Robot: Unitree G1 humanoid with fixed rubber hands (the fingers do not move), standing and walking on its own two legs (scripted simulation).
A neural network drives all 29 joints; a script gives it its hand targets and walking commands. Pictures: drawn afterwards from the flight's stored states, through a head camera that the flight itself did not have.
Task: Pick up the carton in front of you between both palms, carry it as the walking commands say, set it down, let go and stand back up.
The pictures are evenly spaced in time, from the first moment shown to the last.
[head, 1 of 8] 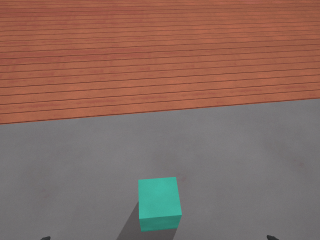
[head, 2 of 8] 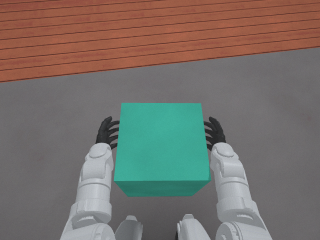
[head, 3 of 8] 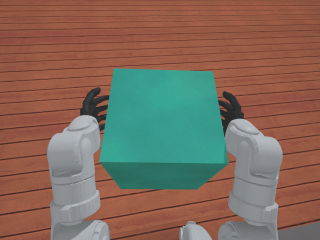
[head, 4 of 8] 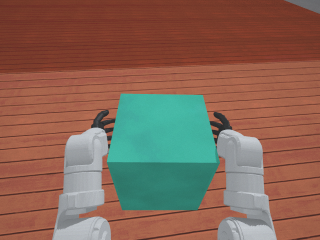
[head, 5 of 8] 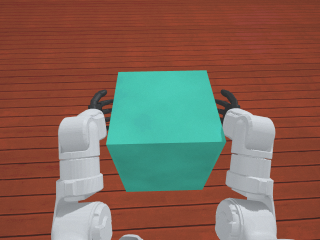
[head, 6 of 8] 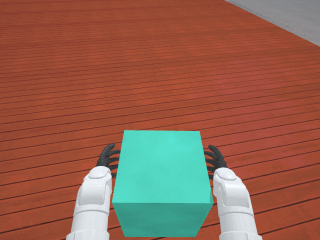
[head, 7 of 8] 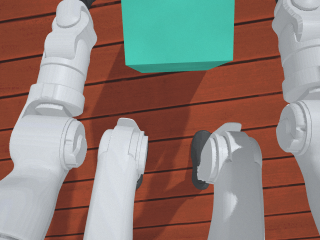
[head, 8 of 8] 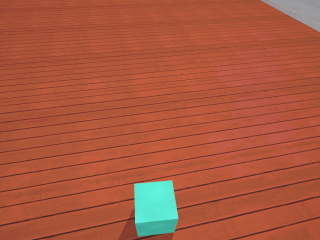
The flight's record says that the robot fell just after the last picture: no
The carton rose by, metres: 1.13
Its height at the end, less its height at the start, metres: +0.40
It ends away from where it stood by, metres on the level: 5.53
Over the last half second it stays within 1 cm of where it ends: yes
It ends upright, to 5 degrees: yes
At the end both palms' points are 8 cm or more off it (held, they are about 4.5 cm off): yes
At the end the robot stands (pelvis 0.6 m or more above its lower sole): yes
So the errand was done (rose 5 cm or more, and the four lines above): yes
